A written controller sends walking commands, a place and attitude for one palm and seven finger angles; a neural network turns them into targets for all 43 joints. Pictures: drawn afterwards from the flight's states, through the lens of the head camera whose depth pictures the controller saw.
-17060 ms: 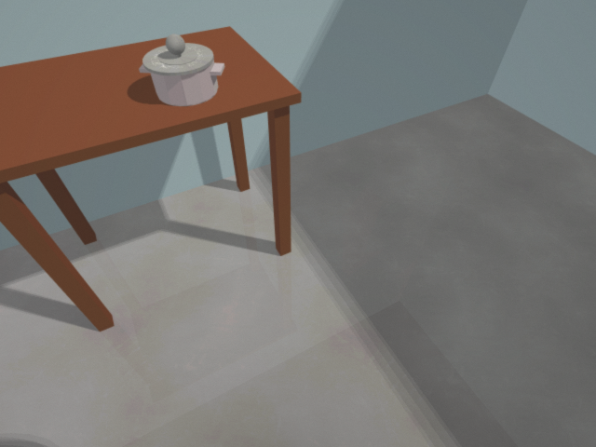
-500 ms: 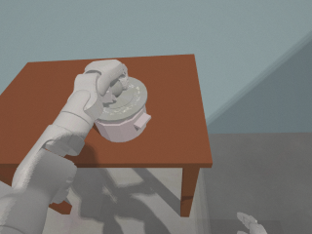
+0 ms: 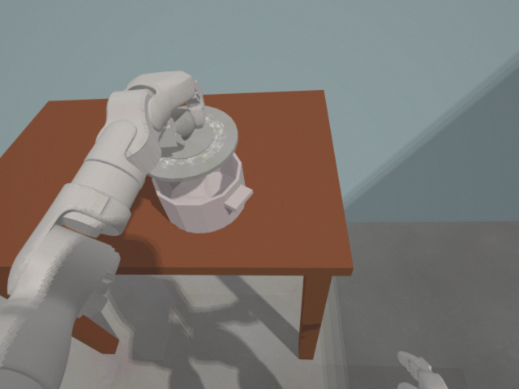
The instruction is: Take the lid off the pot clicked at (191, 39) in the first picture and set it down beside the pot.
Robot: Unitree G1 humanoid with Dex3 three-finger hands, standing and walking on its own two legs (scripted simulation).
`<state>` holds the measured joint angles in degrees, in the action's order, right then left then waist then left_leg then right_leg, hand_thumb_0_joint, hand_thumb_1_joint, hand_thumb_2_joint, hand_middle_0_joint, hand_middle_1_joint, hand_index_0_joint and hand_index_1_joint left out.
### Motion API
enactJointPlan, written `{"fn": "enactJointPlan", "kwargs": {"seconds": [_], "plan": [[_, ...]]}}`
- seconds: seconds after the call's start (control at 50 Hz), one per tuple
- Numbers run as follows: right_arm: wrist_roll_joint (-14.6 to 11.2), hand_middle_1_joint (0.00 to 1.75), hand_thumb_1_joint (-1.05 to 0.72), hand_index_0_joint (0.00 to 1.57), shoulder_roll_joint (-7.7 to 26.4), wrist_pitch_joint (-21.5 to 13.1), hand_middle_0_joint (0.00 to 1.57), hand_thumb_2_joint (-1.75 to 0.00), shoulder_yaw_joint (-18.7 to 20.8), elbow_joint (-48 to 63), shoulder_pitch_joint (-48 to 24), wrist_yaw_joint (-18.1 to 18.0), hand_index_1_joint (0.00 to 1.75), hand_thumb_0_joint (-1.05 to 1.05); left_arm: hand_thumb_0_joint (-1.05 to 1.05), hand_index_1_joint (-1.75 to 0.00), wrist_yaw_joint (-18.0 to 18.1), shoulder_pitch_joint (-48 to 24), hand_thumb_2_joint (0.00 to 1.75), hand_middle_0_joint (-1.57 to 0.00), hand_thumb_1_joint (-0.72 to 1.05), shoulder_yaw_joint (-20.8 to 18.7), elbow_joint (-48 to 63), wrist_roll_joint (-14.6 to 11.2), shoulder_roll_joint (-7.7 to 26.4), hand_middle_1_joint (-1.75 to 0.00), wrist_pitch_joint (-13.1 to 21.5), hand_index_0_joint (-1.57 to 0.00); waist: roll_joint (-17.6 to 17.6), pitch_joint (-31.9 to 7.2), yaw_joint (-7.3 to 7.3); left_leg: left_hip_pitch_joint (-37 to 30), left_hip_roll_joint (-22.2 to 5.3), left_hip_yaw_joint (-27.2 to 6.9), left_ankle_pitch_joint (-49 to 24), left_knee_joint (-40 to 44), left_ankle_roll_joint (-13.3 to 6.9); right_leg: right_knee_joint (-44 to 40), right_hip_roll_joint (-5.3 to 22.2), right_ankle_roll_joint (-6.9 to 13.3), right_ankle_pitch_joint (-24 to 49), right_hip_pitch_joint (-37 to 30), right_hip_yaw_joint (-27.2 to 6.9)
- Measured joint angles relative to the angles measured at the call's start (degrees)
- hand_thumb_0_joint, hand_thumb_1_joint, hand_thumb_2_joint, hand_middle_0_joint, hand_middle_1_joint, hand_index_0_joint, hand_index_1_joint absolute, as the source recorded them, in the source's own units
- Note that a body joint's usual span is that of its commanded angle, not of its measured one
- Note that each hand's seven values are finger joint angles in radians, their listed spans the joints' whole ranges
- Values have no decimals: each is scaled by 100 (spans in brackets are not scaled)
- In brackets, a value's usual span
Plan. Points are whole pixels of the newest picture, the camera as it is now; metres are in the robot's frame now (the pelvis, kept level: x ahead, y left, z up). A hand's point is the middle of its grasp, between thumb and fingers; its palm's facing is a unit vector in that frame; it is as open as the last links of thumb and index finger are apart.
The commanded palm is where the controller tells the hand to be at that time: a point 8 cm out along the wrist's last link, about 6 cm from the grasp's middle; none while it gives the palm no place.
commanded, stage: lift the lid straight up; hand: left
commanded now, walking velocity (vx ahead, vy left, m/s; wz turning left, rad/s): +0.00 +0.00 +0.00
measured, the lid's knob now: (180, 123) +0.48 +0.12 +0.17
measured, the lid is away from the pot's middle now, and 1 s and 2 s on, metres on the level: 0.00 0.02 0.12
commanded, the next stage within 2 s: move the lid sideways beside the pot in 1.00 s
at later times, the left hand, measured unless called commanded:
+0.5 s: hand (163, 101) +0.46 +0.13 +0.23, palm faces -0.22 -0.02 -0.97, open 7.6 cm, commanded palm +0.44 +0.14 +0.31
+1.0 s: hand (148, 83) +0.46 +0.14 +0.26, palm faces -0.18 -0.03 -0.98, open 7.6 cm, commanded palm +0.44 +0.14 +0.33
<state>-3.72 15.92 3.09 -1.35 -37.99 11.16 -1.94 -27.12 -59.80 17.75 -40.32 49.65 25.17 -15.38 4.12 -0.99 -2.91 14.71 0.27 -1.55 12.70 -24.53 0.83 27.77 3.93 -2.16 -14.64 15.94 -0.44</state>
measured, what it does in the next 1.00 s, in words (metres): stands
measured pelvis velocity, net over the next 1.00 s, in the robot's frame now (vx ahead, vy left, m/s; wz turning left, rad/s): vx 0.00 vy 0.01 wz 0.00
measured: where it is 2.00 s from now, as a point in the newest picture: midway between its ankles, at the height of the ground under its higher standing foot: outside the picture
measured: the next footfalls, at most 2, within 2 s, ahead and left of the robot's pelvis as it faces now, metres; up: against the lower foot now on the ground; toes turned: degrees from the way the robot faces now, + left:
none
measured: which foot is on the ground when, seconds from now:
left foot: down 0.00-1.00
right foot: down 0.00-1.00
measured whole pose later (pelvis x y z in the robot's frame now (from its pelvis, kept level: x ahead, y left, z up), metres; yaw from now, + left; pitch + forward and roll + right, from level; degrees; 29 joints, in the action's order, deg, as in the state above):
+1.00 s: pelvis +0.00 +0.01 +0.00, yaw +0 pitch +3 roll +1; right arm -4.0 15.8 2.4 -2.2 -37.8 10.4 -1.1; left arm -31.4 -70.0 18.1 -41.6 50.9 27.2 -18.7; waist 3.8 -1.8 -2.2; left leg 15.2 0.8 -1.6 11.9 -24.0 0.4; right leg 26.6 4.4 -2.6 -13.6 16.1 -0.4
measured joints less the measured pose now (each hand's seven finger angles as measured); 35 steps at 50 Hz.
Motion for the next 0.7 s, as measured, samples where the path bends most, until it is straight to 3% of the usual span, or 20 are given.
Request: {"fn": "enactJointPlan", "kwargs": {"seconds": [0.4, 0.7], "plan": [[22, 30, -91, 20, -53, -46, 20, -90, -71, -15, -34, 64, 30, 1, -1, -94, -173, -529, 73, -77, 25, -123, -192, 83, -30, -99, -171, -66, 8, -61, 12, -2, 44, 42, -40, 45, -37, -33, 43, -41, 42, 17, -44], [11, 30, -91, 20, -1, -115, 20, -90, -47, 27, -2, 56, 30, 1, -1, -94, -325, -823, 73, -77, 25, -124, -145, 138, 183, -99, -223, -66, -22, -70, 15, 15, 30, 25, -60, 68, -31, -85, 28, -32, 72, 14, -27]]}}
